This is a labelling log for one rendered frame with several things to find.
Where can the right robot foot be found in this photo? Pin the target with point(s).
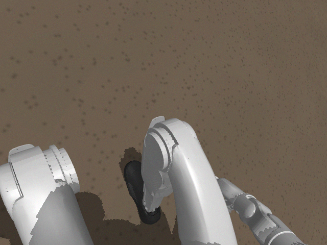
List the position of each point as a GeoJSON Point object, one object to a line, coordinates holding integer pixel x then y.
{"type": "Point", "coordinates": [135, 184]}

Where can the right robot arm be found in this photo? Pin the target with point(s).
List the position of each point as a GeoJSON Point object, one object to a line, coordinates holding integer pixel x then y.
{"type": "Point", "coordinates": [266, 227]}

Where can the right robot hand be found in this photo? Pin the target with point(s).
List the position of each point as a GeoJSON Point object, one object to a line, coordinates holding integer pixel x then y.
{"type": "Point", "coordinates": [229, 191]}

